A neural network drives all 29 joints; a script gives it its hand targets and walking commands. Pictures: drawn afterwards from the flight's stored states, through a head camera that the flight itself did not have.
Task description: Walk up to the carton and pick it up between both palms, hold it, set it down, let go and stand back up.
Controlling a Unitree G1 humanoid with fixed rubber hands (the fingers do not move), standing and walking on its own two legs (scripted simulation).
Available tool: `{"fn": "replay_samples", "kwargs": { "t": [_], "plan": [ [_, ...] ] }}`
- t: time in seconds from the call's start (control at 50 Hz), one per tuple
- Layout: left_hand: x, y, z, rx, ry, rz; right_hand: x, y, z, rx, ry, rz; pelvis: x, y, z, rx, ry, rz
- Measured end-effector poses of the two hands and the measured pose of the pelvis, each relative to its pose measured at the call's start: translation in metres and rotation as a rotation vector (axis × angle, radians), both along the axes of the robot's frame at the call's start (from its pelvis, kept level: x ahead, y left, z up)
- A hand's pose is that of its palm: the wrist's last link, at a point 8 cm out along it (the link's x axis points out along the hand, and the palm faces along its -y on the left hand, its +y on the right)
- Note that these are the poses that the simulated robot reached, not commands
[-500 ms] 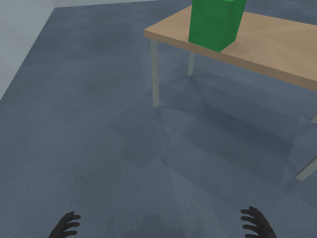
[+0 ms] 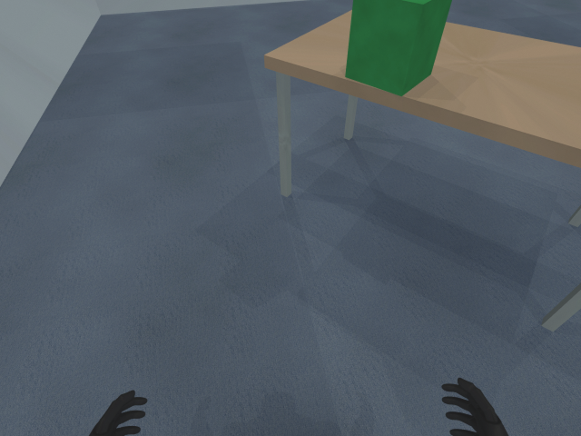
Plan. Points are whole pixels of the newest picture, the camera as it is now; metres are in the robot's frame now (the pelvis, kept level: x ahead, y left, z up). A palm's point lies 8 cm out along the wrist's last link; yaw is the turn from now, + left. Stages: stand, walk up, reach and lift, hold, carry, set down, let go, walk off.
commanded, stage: stand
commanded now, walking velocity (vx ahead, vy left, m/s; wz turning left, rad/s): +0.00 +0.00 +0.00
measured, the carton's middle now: (395, 36) +1.19 -0.32 +0.08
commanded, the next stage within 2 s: none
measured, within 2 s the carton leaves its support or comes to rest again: neither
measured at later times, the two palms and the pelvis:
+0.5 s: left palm out of the picture +0.14 +0.28 -0.07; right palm out of the picture +0.15 -0.24 -0.08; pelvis +0.00 +0.00 +0.00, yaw +0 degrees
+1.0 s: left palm out of the picture +0.14 +0.28 -0.07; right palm out of the picture +0.14 -0.25 -0.08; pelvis +0.00 +0.00 +0.00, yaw +0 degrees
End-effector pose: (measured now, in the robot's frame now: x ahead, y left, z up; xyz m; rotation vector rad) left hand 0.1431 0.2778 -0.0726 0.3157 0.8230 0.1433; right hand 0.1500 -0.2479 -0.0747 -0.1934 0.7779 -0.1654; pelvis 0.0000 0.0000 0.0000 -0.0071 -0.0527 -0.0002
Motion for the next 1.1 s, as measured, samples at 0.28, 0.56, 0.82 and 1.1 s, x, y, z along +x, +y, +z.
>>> {"fn": "replay_samples", "kwargs": {
  "t": [0.28, 0.56, 0.82, 1.1],
  "plan": [
    [-0.0031, 0.0012, 0.0008, 0.002, 0.003, -0.002, -0.0029, 0.0023, -0.0003, 0.003, 0.002, 0.005, -0.0026, 0.0009, 0.0007, -0.001, -0.001, 0.0],
    [-0.0065, 0.0018, -0.0006, 0.002, 0.019, -0.001, -0.0044, 0.0023, -0.0013, 0.004, 0.01, 0.005, -0.0029, 0.0012, 0.0014, -0.002, 0.001, 0.0],
    [-0.0057, 0.0022, -0.0003, 0.003, 0.023, 0.001, -0.0048, -0.001, -0.0019, 0.0, 0.019, -0.002, -0.0012, 0.001, 0.0022, -0.001, 0.006, 0.0],
    [-0.0073, 0.0022, -0.0008, 0.003, 0.027, 0.001, -0.0078, -0.0006, -0.0041, 0.001, 0.03, -0.001, -0.0018, 0.0009, 0.0024, -0.001, 0.005, 0.0]
  ]
}}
